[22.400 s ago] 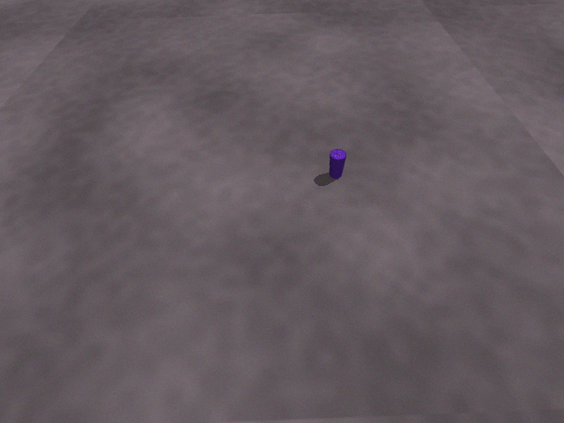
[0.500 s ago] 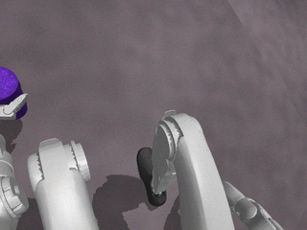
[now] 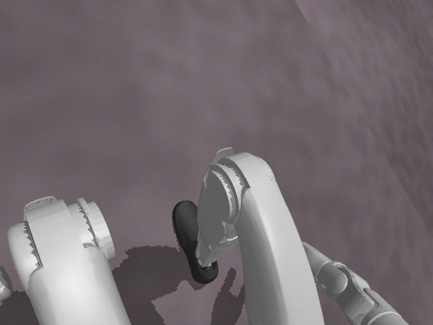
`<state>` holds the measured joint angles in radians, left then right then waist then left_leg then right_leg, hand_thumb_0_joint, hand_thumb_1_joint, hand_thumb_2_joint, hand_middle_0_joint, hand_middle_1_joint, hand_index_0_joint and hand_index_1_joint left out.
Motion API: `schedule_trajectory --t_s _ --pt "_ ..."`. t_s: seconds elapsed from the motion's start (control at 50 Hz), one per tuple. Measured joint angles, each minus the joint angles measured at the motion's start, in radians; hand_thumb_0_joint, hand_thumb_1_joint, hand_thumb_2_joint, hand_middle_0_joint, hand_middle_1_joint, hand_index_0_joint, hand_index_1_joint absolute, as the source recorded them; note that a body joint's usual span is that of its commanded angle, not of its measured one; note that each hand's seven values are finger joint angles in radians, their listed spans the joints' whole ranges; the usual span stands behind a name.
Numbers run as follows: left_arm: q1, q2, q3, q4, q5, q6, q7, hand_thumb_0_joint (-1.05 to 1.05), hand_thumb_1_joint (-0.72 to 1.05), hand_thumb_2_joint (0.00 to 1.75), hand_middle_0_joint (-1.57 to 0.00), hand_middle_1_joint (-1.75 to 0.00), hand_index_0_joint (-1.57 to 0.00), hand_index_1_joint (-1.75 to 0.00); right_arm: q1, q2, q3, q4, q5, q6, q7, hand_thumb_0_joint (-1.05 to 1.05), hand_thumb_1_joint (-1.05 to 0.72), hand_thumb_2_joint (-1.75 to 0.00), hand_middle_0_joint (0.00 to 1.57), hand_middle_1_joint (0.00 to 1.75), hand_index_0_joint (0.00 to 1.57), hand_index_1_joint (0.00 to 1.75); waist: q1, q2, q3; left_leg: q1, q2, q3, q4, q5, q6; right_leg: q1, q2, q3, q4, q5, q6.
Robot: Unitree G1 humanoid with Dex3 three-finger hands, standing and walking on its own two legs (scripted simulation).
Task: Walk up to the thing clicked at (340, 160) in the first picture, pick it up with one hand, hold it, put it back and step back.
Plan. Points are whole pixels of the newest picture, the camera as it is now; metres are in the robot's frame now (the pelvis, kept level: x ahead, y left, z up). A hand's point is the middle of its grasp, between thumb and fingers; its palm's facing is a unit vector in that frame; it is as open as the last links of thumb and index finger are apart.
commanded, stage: lower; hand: left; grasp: from the side
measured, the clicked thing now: out of the picture +0.45 +0.27 -0.20
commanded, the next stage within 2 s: loosen in 0.40 s
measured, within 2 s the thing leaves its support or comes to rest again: rests again in 1.40 s
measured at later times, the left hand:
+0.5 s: hand out of the picture +0.46 +0.27 -0.18, palm faces +0.37 -0.93 -0.02, open 10.8 cm
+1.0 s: hand out of the picture +0.46 +0.27 -0.17, palm faces +0.37 -0.93 +0.02, open 13.4 cm
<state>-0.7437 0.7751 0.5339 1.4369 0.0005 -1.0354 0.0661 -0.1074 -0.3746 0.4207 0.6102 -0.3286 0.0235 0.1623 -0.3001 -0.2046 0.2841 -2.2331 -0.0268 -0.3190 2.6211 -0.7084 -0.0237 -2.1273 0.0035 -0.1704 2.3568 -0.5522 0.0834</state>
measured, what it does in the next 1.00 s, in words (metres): stands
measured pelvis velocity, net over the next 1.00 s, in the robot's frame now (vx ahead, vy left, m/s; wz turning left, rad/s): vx -0.01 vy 0.01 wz -0.04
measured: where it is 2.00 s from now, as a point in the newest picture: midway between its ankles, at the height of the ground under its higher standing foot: (149, 289)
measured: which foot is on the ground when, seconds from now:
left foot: down 0.00-1.00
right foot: down 0.00-1.00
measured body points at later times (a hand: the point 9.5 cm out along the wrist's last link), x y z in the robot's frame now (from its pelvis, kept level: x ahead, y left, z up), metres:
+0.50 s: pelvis +0.00 +0.01 +0.00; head +0.25 +0.18 +0.32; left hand +0.43 +0.32 -0.18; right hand +0.13 -0.26 -0.04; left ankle +0.08 +0.12 -0.26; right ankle +0.15 -0.13 -0.26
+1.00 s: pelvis -0.01 +0.01 +0.00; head +0.24 +0.19 +0.33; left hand +0.44 +0.32 -0.16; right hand +0.14 -0.25 -0.03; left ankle +0.08 +0.12 -0.26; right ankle +0.15 -0.13 -0.26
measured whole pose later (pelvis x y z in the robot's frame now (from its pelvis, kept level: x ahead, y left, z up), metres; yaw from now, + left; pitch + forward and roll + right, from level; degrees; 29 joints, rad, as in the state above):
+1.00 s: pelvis -0.01 +0.01 +0.00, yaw -2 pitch +14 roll -19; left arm -0.76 0.85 0.49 1.50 -0.02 -1.12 0.08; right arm -0.15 -0.38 0.51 0.55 -0.36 0.04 0.16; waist -0.31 -0.25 0.31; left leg -2.21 -0.02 -0.37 2.64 -0.72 0.00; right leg -2.08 0.03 -0.21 2.32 -0.54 0.09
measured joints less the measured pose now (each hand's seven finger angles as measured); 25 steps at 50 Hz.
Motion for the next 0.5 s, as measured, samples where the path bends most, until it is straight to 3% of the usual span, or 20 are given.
schedule_trajectory --t_s 0.5 --pt "0.000 0.061 -0.025 0.049 0.002 -0.049 0.025 0.00 -0.44 1.05 -0.75 -1.00 -0.65 -0.99 -0.034 0.000 0.067 -0.021 -0.030 0.007 0.000 -0.01 -0.92 -0.91 0.21 0.30 0.20 0.30 -0.002 -0.043 0.039 0.014 0.007 -0.035 0.024 -0.010 0.015 0.034 0.018 -0.030 -0.015 0.007 0.003"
